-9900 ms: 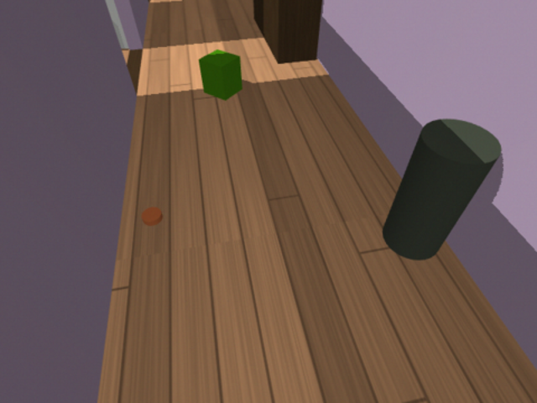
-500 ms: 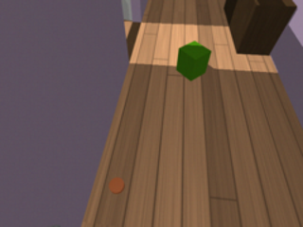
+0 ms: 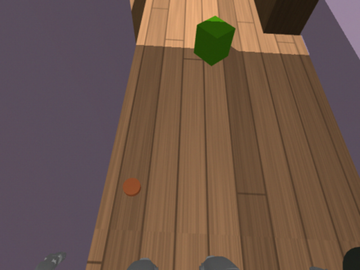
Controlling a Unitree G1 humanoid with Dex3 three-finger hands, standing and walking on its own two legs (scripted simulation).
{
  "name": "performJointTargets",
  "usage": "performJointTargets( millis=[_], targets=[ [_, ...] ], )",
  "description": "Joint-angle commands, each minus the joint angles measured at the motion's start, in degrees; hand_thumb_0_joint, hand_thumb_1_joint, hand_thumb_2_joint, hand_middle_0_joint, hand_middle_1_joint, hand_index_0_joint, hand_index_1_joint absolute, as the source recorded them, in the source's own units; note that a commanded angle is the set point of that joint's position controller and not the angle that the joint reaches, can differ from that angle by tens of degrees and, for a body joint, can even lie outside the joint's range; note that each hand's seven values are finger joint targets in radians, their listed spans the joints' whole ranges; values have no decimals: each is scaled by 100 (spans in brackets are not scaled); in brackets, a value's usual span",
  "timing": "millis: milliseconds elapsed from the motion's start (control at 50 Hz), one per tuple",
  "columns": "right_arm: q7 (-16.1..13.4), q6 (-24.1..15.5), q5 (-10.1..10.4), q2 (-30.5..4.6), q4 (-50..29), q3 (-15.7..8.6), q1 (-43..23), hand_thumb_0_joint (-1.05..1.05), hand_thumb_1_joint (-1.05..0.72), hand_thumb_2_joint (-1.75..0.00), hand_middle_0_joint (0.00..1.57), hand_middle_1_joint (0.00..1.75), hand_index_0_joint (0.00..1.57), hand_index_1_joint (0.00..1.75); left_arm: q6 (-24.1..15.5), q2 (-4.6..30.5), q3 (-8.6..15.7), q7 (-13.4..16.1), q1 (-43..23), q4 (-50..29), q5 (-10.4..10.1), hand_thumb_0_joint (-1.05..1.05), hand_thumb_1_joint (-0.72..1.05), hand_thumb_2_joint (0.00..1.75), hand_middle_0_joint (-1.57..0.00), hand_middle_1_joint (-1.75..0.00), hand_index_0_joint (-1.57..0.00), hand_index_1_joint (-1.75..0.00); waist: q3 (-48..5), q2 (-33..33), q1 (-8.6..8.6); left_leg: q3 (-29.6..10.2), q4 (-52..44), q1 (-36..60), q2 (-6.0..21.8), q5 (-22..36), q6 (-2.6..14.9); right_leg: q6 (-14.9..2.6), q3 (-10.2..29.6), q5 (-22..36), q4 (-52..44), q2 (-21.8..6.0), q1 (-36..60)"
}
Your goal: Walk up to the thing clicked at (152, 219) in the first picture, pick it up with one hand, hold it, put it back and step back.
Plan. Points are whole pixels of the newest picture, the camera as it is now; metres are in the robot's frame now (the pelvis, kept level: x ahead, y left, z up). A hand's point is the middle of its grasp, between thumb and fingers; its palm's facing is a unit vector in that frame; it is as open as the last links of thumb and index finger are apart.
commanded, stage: walk up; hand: left
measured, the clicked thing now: (132, 187) +0.54 +0.25 -0.75
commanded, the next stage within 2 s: stand in 1.72 s
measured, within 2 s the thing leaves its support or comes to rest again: neither
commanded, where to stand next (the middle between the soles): +0.18 -0.02 m, yaw +3 degrees
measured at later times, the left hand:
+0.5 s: hand out of the picture -0.02 +0.24 -0.16, palm faces +0.05 -0.93 -0.36, open 7.4 cm
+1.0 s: hand out of the picture -0.17 +0.21 -0.14, palm faces +0.06 -0.92 -0.39, open 7.4 cm
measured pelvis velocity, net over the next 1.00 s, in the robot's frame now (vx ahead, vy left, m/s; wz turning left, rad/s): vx -0.21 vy -0.06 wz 0.04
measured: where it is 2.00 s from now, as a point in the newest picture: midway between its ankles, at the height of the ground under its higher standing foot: outside the picture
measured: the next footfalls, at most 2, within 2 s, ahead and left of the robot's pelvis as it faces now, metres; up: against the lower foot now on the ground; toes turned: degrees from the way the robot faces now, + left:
right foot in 0.08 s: -0.01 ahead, -0.14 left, +0.00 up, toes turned +2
left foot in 0.40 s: -0.09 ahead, +0.09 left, +0.00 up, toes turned +2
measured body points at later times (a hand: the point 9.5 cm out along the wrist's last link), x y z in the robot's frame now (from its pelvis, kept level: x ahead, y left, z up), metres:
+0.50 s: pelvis -0.14 -0.03 -0.01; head -0.08 +0.00 +0.44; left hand -0.02 +0.29 -0.13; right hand -0.02 -0.33 -0.11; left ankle -0.13 +0.09 -0.73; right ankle -0.10 -0.15 -0.68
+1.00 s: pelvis -0.21 -0.06 +0.00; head -0.20 -0.07 +0.45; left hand -0.18 +0.26 -0.12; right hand -0.14 -0.38 -0.13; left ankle -0.20 +0.07 -0.73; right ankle -0.23 -0.19 -0.73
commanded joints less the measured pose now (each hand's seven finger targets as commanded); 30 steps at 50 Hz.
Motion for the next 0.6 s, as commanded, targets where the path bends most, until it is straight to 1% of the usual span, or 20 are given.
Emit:
performJointTargets(
  millis=[0,40,60,80,100,120,140,160,200,240,300,340,360,380,400,420,440,480,520,580],
  targets=[
    [-108,-35,27,-1766,-546,-471,9,0,-90,-90,20,30,20,30,-252,804,307,23,391,-424,-2,0,90,90,-20,-30,-20,-30,-1891,1304,53,-1329,-254,1451,1280,3262,1086,-208,-420,591,-1958,-232,396],
    [-71,26,85,-1633,-604,-396,-228,0,-90,-90,20,30,20,30,-315,837,344,30,830,-248,61,0,90,90,-20,-30,-20,-30,-1898,1043,304,-1079,130,677,1024,2469,710,-343,-440,1923,-3235,-355,1307],
    [-54,22,126,-1414,-665,-320,-207,0,-90,-90,20,30,20,30,-359,1233,448,31,770,-320,129,0,90,90,-20,-30,-20,-30,-1798,245,257,-914,577,-235,486,1455,350,-580,570,2652,-3133,-984,1657],
    [-102,26,180,-1136,-739,-267,-332,0,-90,-90,20,30,20,30,-332,1743,559,-4,459,-458,29,0,90,90,-20,-30,-20,-30,-1451,-1164,285,-249,1600,-818,-662,-966,0,-1478,1705,3486,-3392,-2055,1081],
    [-173,77,178,-1299,-667,-349,-395,0,-90,-90,20,30,20,30,-378,1882,550,1,277,-631,72,0,90,90,-20,-30,-20,-30,-1286,-1348,396,-678,3022,-676,-642,-2304,-53,-2117,2411,4020,-3466,-2714,320],
    [-147,92,173,-1406,-565,-349,-206,0,-90,-90,20,30,20,30,-386,1540,469,19,159,-703,31,0,90,90,-20,-30,-20,-30,-1142,-734,251,-1054,3507,-605,-637,-2067,-50,-1975,1952,4178,-3353,-2466,224],
    [-136,81,222,-1396,-459,-316,68,0,-90,-90,20,30,20,30,-380,1304,399,55,-151,-800,-9,0,90,90,-20,-30,-20,-30,-1207,-381,62,-1139,3527,-710,-685,-1744,-47,-1743,1182,4487,-2981,-1997,512],
    [-140,42,247,-1373,-403,-284,116,0,-90,-90,20,30,20,30,-360,1201,373,80,-252,-831,22,0,90,90,-20,-30,-20,-30,-1191,-487,0,-989,3440,-843,-750,-1569,-74,-1550,766,4694,-2749,-1694,667],
    [-161,-22,212,-1337,-433,-243,220,0,-90,-90,20,30,20,30,-326,1128,384,117,-89,-926,73,0,90,90,-20,-30,-20,-30,-1241,-718,152,-771,3049,-850,-735,-1412,-187,-1482,549,4863,-2569,-1537,1003],
    [-168,-35,154,-1276,-474,-218,183,0,-90,-90,20,30,20,30,-302,1124,379,126,116,-971,80,0,90,90,-20,-30,-20,-30,-1306,-813,270,-566,2443,-887,-673,-1576,-227,-1524,546,4990,-2512,-1631,1375],
    [-126,-87,80,-1222,-574,-233,150,0,-90,-90,20,30,20,30,-265,1129,372,154,349,-1027,73,0,90,90,-20,-30,-20,-30,-1501,-947,366,-324,824,-714,-402,-1431,-160,-1440,697,5051,-2191,-1683,1893],
    [-89,-98,29,-1204,-432,-285,551,0,-90,-90,20,30,20,30,-222,1218,339,112,54,-1103,5,0,90,90,-20,-30,-20,-30,-1593,-802,80,-88,-279,174,-368,-547,-27,-1216,617,4393,-1917,-1624,1311],
    [-74,-126,29,-1229,-365,-318,703,0,-90,-90,20,30,20,30,-180,1185,306,80,35,-1126,-26,0,90,90,-20,-30,-20,-30,-1648,-482,-8,-53,-1188,618,-341,502,15,-990,452,3837,-1626,-1436,1066],
    [-72,-152,-58,-1545,-427,-412,510,0,-90,-90,20,30,20,30,-158,933,226,62,212,-1148,-42,0,90,90,-20,-30,-20,-30,-1678,233,122,-1301,-1350,1124,475,1369,341,-624,250,2636,-1087,-945,141],
    [-22,-142,-62,-2165,-554,-508,221,0,-90,-90,20,30,20,30,-172,788,214,75,111,-1201,-73,0,90,90,-20,-30,-20,-30,-1537,1536,113,-2903,-1650,1027,1842,2125,1133,-321,-406,8,-95,67,-755],
    [-5,-148,-57,-2428,-643,-593,211,0,-90,-90,20,30,20,30,-160,1094,368,159,-189,-1168,4,0,90,90,-20,-30,-20,-30,-1485,1539,-218,-3598,-1729,241,2498,2441,1849,-231,220,-981,1178,99,-402],
    [-45,-172,-54,-2127,-613,-561,78,0,-90,-90,20,30,20,30,-119,1131,402,156,-241,-1051,5,0,90,90,-20,-30,-20,-30,-1323,856,-85,-2969,-1555,59,2213,2557,1748,-259,585,-695,1844,125,-393],
    [-118,-179,-55,-1705,-690,-418,-430,0,-90,-90,20,30,20,30,-122,1026,392,126,342,-751,-87,0,90,90,-20,-30,-20,-30,-1258,668,326,-1758,-1240,359,1487,2523,1305,-277,684,-129,2272,188,-722],
    [-98,-208,-42,-1560,-644,-383,-312,0,-90,-90,20,30,20,30,-189,1030,424,48,634,-628,-59,0,90,90,-20,-30,-20,-30,-1255,950,327,-1356,-1215,510,1188,1875,1152,-179,418,195,1774,129,-588],
    [1,-217,-62,-1471,-614,-383,-35,0,-90,-90,20,30,20,30,-341,919,308,-60,540,-578,-8,0,90,90,-20,-30,-20,-30,-1365,1262,-14,-1323,-1391,1290,971,-126,1068,-21,12,107,-159,-88,-530]
  ],
)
